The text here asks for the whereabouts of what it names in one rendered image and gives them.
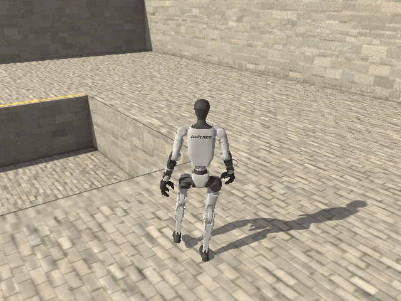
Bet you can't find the robot left hand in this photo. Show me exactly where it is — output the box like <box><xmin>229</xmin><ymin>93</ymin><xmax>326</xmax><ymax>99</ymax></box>
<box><xmin>160</xmin><ymin>179</ymin><xmax>174</xmax><ymax>197</ymax></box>

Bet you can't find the right robot thigh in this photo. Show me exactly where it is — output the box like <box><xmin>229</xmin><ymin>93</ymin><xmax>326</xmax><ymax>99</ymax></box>
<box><xmin>203</xmin><ymin>176</ymin><xmax>222</xmax><ymax>223</ymax></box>

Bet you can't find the robot right forearm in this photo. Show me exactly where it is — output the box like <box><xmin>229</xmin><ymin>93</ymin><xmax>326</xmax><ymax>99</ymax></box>
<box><xmin>224</xmin><ymin>151</ymin><xmax>234</xmax><ymax>174</ymax></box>

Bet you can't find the robot right hand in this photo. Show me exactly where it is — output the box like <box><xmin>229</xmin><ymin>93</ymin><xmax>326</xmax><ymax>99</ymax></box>
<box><xmin>220</xmin><ymin>172</ymin><xmax>235</xmax><ymax>184</ymax></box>

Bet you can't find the robot left forearm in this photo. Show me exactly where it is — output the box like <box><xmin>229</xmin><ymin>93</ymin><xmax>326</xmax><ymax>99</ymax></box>
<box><xmin>162</xmin><ymin>152</ymin><xmax>176</xmax><ymax>182</ymax></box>

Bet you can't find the robot right upper arm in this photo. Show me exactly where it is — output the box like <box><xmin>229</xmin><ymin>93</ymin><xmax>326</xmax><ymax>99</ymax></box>
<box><xmin>215</xmin><ymin>127</ymin><xmax>231</xmax><ymax>161</ymax></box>

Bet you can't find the left robot foot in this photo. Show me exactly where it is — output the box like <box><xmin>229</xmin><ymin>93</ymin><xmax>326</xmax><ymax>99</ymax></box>
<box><xmin>172</xmin><ymin>231</ymin><xmax>181</xmax><ymax>243</ymax></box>

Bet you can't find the robot left upper arm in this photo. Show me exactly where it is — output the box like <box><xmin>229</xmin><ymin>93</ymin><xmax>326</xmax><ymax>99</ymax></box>
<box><xmin>171</xmin><ymin>126</ymin><xmax>189</xmax><ymax>161</ymax></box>

